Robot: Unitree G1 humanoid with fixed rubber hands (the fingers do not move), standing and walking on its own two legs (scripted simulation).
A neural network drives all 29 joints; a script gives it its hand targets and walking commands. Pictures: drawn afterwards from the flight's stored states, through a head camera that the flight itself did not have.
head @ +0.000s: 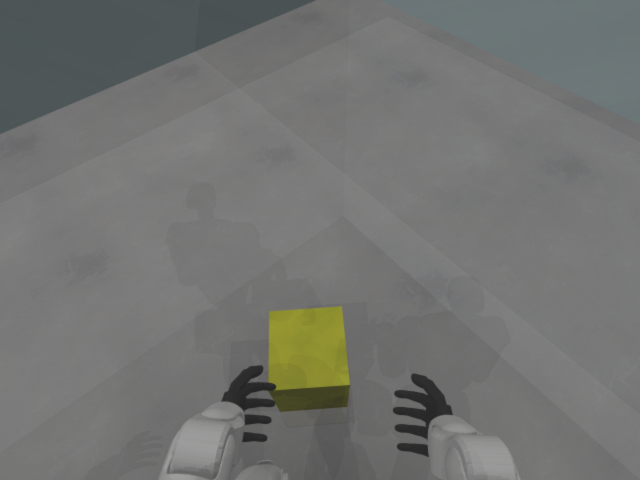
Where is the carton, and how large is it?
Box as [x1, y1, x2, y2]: [268, 306, 349, 411]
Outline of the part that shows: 341,306 269,311 268,382 272,382 276,385 276,388 269,392 280,411 346,406 349,381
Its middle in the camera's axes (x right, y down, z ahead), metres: -0.03 +0.34 +1.11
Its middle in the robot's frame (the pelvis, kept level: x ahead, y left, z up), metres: +0.47 +0.06 -0.64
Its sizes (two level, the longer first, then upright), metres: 0.210 0.200 0.250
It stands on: the floor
